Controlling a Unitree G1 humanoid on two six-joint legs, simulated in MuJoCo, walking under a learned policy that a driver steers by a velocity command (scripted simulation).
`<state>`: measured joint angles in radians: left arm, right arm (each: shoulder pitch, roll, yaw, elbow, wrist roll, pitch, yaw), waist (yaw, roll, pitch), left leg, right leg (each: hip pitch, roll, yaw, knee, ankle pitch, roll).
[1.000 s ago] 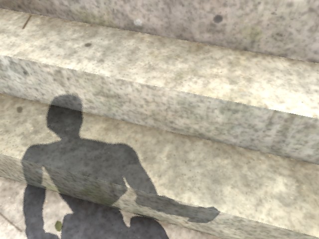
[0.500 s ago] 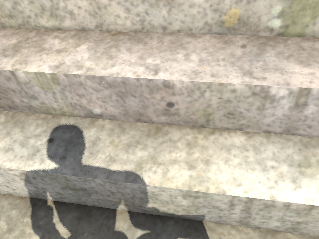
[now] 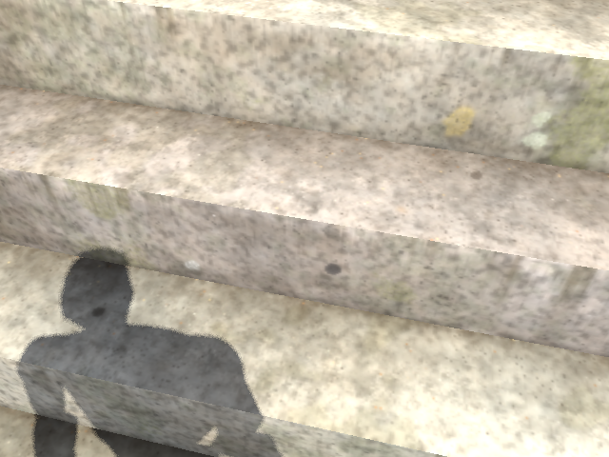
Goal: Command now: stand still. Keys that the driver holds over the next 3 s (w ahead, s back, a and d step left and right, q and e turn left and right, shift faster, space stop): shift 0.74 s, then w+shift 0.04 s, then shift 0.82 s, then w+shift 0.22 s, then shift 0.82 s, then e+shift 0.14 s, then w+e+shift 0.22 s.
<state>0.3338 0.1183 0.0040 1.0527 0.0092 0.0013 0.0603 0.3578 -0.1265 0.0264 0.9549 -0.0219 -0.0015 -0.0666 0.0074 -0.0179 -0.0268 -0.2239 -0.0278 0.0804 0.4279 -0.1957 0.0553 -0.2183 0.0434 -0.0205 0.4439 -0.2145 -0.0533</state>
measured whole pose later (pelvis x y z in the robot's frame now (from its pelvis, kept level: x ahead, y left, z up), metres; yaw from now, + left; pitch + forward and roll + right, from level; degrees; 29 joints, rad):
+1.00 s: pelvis +0.03 +0.03 +0.00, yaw +0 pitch +0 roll +0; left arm 0.40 0.11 -0.04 1.07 0.00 0.00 0.07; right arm 0.37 -0.12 0.04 1.01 -0.01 -0.02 -0.06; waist 0.00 0.00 -0.01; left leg -0.16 -0.07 0.08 0.35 -0.20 0.09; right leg -0.17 -0.01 -0.02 0.40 -0.24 -0.01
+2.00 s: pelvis +0.05 -0.01 -0.01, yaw +0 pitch +3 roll -1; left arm 0.37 0.13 -0.01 0.96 0.04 -0.05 0.06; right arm 0.28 -0.22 -0.03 1.02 -0.01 -0.04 -0.01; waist 0.05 0.06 -0.07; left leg -0.44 0.01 0.03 0.92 -0.38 0.11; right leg -0.23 0.03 -0.09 0.51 -0.34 -0.06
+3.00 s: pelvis +0.29 +0.10 +0.17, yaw -11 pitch +1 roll +0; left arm 0.34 0.21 0.09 0.78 0.02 0.03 0.00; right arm 0.20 -0.23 -0.06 0.79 -0.03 -0.04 -0.07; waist 0.11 0.05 -0.05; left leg -0.30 0.11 0.34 0.83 -0.48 0.09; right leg -0.31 0.01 -0.17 0.74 -0.43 -0.15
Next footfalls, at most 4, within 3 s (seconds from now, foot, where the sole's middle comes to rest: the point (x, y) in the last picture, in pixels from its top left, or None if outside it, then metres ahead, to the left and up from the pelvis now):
1.94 right None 0.05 -0.11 -0.78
2.38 left None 0.29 0.17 -0.57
3.00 right None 0.28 0.03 -0.57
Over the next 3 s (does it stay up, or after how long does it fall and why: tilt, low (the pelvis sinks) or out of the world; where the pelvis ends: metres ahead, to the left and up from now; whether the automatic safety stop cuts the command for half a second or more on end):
stays up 0.29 0.10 0.17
